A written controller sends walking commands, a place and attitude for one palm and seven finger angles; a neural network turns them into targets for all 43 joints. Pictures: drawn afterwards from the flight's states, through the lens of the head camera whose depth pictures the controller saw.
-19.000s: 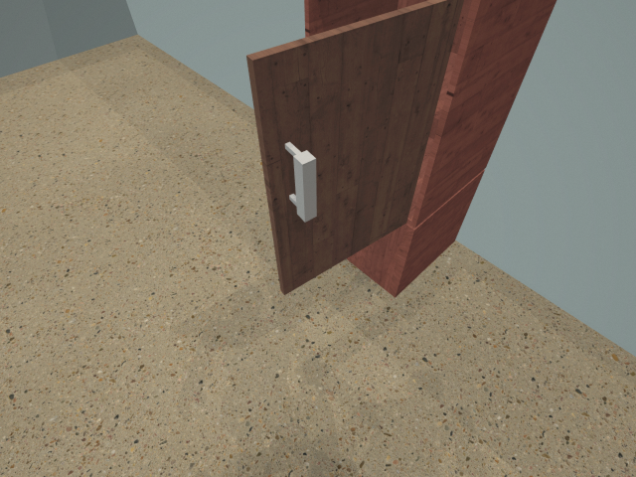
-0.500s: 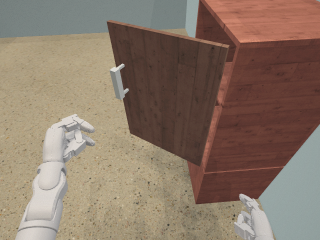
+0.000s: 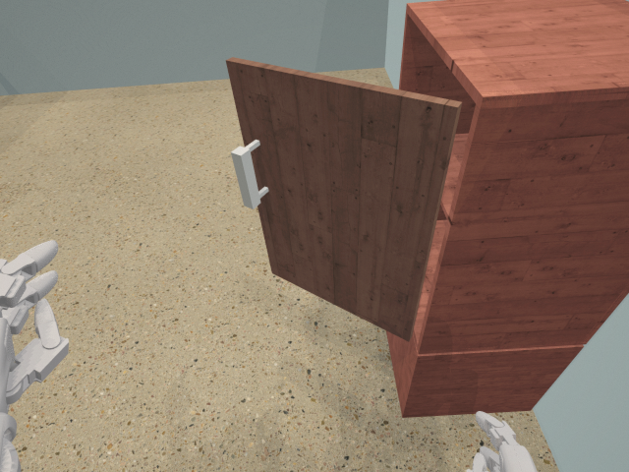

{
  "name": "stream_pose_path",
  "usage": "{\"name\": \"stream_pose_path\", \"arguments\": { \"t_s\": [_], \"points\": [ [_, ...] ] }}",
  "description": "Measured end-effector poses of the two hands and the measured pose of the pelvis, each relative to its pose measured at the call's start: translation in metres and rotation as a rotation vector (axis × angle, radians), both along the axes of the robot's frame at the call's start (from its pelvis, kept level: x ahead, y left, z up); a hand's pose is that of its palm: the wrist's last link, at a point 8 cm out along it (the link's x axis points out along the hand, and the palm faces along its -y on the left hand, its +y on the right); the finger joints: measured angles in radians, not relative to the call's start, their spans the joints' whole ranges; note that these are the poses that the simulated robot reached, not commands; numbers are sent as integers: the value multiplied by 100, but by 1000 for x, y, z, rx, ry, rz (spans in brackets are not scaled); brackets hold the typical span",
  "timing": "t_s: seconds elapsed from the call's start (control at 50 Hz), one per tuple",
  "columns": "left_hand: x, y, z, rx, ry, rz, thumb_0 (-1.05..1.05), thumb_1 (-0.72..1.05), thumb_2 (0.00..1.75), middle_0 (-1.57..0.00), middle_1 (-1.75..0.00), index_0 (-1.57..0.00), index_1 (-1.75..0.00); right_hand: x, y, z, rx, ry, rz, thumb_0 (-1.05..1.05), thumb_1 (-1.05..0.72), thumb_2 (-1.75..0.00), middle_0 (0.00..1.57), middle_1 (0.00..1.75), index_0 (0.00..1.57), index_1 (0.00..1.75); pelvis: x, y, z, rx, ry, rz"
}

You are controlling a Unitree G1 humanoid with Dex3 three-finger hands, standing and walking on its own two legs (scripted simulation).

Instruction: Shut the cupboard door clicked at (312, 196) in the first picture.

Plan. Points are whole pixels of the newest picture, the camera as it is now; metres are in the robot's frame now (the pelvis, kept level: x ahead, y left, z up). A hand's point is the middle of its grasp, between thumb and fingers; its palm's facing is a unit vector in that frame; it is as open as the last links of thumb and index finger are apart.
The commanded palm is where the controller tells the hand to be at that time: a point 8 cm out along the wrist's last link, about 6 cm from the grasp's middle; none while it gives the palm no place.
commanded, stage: draw the hand back to the body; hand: left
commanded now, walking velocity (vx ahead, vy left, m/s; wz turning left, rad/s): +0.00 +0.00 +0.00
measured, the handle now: (253, 173) +0.66 +0.22 +0.03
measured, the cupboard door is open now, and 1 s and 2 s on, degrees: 55 55 55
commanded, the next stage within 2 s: step back with the hand held close in 0.30 s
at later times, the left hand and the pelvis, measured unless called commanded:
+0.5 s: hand (69, 343) +0.18 +0.26 +0.16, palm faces +0.46 -0.78 -0.43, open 7.4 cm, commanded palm +0.13 +0.30 +0.17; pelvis -0.01 +0.00 +0.00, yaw +0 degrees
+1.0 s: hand (16, 392) +0.14 +0.29 +0.15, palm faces +0.44 -0.77 -0.47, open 7.4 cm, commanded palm +0.07 +0.32 +0.17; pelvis -0.07 +0.02 -0.02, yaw +0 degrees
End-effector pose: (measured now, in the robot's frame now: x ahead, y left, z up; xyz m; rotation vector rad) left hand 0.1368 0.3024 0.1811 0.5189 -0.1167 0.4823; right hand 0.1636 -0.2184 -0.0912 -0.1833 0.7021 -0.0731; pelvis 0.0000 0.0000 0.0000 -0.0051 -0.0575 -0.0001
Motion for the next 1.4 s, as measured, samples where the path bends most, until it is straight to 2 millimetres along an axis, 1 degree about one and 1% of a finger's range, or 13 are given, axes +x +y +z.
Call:
{"name": "stream_pose_path", "arguments": {
  "t_s": [0.08,0.2,0.32,0.44,0.54,0.62,0.68,0.78,0.86,1.0,1.14,1.3,1.4],
  "points": [
    [-4,1,-3,-15,-11,22,2,89,90,-27,-37,-27,-37,2,-4,1,-14,-12,3,1,-91,-90,20,30,20,30,-3,-1,0,2,-3,4],
    [2,-6,-11,-53,-12,-2,2,89,90,-23,-32,-23,-32,5,-6,8,-20,-47,-4,1,-91,-90,20,30,20,30,-6,-4,0,4,-6,0],
    [5,-11,-6,-38,-24,-37,2,89,90,-21,-30,-22,-30,4,-6,13,-14,-72,-12,1,-91,-90,20,30,20,30,-7,-6,0,2,-13,-7],
    [3,-9,-3,-28,-27,-33,2,89,90,-21,-30,-21,-30,-1,-5,11,-6,-57,-15,1,-91,-90,20,30,20,30,-8,-6,0,1,-14,-9],
    [3,-1,-4,4,-24,-35,2,89,90,-21,-30,-21,-30,-8,-9,6,-20,-10,-35,1,-91,-90,20,30,20,30,-12,-1,-2,-16,40,3],
    [3,4,-10,15,6,-61,2,89,90,-21,-30,-21,-30,-17,-15,4,-50,31,-80,1,-91,-90,20,30,20,30,-16,8,-3,-13,67,2],
    [1,9,-11,29,23,-81,2,89,90,-21,-30,-21,-30,-25,-16,5,-72,49,-109,1,-91,-90,20,30,20,30,-21,14,-4,-6,74,-2],
    [-7,19,-6,65,9,-101,2,89,90,-21,-30,-21,-30,-38,-10,9,-87,49,-131,1,-91,-90,20,30,20,30,-33,22,-7,-1,75,-12],
    [-18,25,-4,78,-24,-106,2,89,90,-21,-30,-21,-30,-49,-3,12,-86,30,-127,1,-91,-90,20,30,20,30,-46,25,-9,0,72,-16],
    [-43,26,-11,75,-76,-89,2,89,90,-21,-30,-21,-30,-71,5,10,-83,8,-98,1,-91,-90,20,30,20,30,-67,24,-16,-6,66,-7],
    [-66,18,-12,84,-140,-81,2,89,90,-21,-30,-21,-30,-95,0,2,-97,19,-72,1,-91,-89,20,30,21,30,-84,17,-22,-15,56,0],
    [-75,13,-5,95,-189,-112,2,89,90,-21,-30,-21,-30,-121,-12,2,-124,42,-87,1,-91,-89,20,30,21,30,-99,15,-21,-20,68,2],
    [-80,15,-5,150,-172,-119,2,89,90,-21,-30,-21,-30,-130,-16,1,-128,38,-95,1,-91,-90,20,30,21,30,-105,13,-23,-21,67,31]
  ]
}}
